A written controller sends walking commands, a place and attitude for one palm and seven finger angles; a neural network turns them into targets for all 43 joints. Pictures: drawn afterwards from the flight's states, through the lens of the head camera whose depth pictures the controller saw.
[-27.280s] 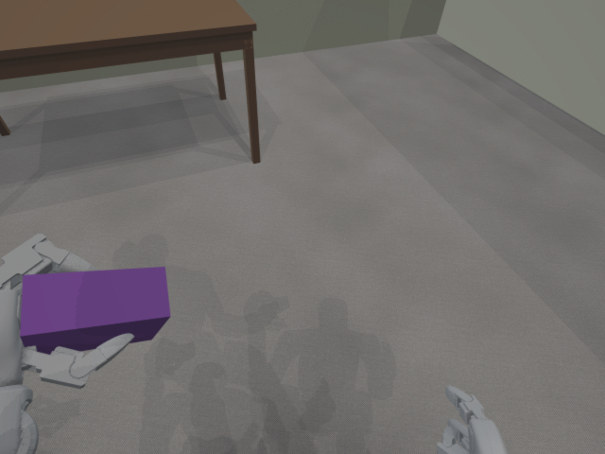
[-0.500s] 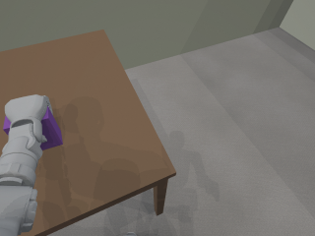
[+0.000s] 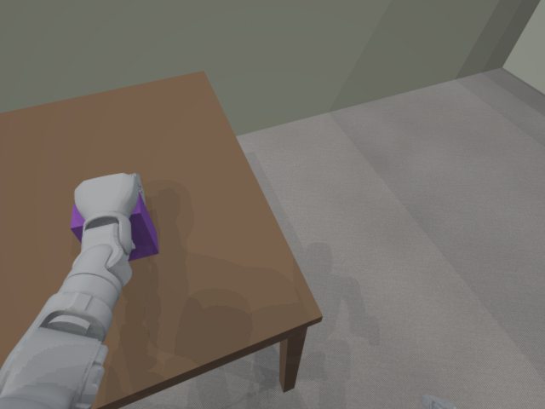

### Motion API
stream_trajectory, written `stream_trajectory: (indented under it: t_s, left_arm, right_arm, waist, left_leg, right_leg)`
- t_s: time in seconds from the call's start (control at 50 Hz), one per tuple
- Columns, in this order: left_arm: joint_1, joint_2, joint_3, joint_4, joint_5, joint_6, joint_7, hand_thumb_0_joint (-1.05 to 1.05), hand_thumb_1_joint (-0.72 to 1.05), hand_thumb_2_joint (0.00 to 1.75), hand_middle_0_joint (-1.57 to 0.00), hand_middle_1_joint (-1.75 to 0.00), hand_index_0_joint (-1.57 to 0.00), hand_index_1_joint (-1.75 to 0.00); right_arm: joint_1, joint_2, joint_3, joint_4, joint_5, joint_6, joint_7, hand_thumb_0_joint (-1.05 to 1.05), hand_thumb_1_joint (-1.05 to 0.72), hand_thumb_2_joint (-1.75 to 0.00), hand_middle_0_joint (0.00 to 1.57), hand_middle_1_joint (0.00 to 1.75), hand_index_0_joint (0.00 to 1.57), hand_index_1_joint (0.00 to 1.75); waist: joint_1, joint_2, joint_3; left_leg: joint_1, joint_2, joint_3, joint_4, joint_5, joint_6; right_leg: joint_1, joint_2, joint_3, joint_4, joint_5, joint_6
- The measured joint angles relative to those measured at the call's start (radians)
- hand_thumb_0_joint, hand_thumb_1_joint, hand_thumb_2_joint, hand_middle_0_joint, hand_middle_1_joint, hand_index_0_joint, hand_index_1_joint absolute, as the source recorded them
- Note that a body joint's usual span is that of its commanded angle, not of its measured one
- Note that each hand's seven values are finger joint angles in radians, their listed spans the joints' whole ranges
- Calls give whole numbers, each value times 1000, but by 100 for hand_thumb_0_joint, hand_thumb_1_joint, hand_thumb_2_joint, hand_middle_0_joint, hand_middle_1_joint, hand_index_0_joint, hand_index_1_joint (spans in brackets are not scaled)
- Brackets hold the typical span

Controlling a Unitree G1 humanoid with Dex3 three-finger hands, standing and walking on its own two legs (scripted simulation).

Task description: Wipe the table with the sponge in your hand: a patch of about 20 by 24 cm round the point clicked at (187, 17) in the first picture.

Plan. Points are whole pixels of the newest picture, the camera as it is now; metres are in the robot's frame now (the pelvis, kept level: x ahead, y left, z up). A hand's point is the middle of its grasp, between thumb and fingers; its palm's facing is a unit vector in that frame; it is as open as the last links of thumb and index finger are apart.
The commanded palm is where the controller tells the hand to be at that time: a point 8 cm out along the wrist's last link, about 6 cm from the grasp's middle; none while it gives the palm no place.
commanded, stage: slide across to the middle lane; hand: left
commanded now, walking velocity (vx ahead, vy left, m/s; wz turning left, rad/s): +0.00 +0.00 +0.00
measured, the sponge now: (122, 237) +0.39 +0.29 -0.01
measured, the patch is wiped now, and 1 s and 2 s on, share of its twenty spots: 0.45 0.55 0.80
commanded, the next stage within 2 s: wipe back along the middle lane in 0.12 s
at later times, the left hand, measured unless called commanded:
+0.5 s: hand (143, 219) +0.40 +0.24 +0.03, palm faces -0.08 -0.01 -1.00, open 9.5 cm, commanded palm +0.36 +0.23 +0.07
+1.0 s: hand (145, 244) +0.35 +0.23 +0.03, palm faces -0.03 -0.02 -1.00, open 9.5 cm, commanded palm +0.31 +0.21 +0.06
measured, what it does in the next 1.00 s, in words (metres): stands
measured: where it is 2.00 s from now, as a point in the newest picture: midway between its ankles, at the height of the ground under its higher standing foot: outside the picture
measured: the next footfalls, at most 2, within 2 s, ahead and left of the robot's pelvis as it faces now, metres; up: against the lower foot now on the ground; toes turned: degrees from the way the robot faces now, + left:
none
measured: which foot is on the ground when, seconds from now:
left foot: down 0.00-1.00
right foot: down 0.00-1.00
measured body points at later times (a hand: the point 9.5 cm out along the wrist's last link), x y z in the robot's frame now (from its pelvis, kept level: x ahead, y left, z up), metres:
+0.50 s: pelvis +0.01 -0.02 +0.00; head +0.04 -0.04 +0.45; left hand +0.40 +0.24 +0.08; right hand +0.12 -0.29 -0.13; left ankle +0.01 +0.10 -0.72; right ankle -0.04 -0.14 -0.72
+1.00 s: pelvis +0.01 -0.01 +0.01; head +0.02 -0.04 +0.45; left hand +0.35 +0.22 +0.08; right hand +0.20 -0.25 -0.11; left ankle +0.01 +0.10 -0.72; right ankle -0.04 -0.14 -0.72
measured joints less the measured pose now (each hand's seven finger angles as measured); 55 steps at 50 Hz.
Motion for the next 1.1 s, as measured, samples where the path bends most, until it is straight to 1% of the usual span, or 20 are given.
stream_trajectory:
  t_s: [0.12, 0.28, 0.36, 0.5, 0.64, 0.82, 0.9, 1.1]
  left_arm:
    - [-20, -33, -22, 14, -1, 29, 8, 0, -47, 109, -79, -142, -79, -143]
    - [-31, -49, -24, 28, -6, 55, 8, 0, -47, 109, -79, -142, -79, -143]
    - [0, -53, -11, 8, -10, 60, 11, 0, -47, 109, -79, -142, -79, -143]
    - [78, -60, -12, -63, -14, 77, 22, 0, -46, 109, -77, -144, -77, -145]
    - [141, -78, -37, -143, -24, 113, 25, 0, -45, 109, -76, -145, -76, -147]
    - [213, -106, -66, -237, -22, 148, 15, 0, -45, 109, -75, -146, -75, -148]
    - [248, -119, -91, -285, -16, 166, 15, 1, -44, 109, -75, -147, -75, -148]
    - [287, -141, -131, -356, -18, 218, 4, 1, -44, 109, -75, -146, -75, -148]
  right_arm:
    - [-16, -1, 3, 8, -2, 10, -1, 1, -91, -90, 20, 30, 20, 30]
    - [-14, -8, 0, 17, -5, 22, -2, 1, -91, -90, 20, 30, 20, 30]
    - [-2, -16, -2, 17, -4, 32, 0, 1, -91, -90, 20, 30, 20, 30]
    - [10, -30, -5, 11, 3, 43, 5, 1, -91, -90, 20, 30, 19, 30]
    - [-8, -35, -7, -3, 11, 44, 8, 1, -91, -90, 20, 30, 19, 30]
    - [-56, -25, 5, -36, 14, 43, 9, 1, -91, -90, 20, 30, 19, 30]
    - [-69, -19, 10, -52, 16, 44, 12, 1, -91, -90, 20, 30, 19, 30]
    - [-97, -7, 30, -66, 18, 52, 9, 1, -91, -90, 20, 30, 19, 30]
  waist:
    - [3, -1, 4]
    - [-3, 1, 5]
    - [-6, 4, 1]
    - [-3, 8, -4]
    - [8, 7, -7]
    - [25, 8, -13]
    - [33, 9, -14]
    - [46, 10, -1]
  left_leg:
    - [15, -1, -5, -11, 2, -4]
    - [30, 7, -6, -27, 3, -14]
    - [43, 13, -1, -37, 3, -18]
    - [73, 18, 4, -50, 0, -22]
    - [95, 17, 5, -59, 0, -23]
    - [115, 10, 6, -59, -1, -20]
    - [125, 6, 4, -57, -2, -18]
    - [143, -2, 1, -58, 1, -15]
  right_leg:
    - [14, -1, -5, -5, -4, 0]
    - [24, 7, -6, -14, -4, -8]
    - [33, 12, 0, -21, -3, -12]
    - [57, 16, 6, -29, -6, -16]
    - [78, 15, 6, -34, -7, -17]
    - [98, 9, 6, -32, -10, -14]
    - [108, 4, 4, -28, -14, -12]
    - [126, -3, 1, -24, -15, -10]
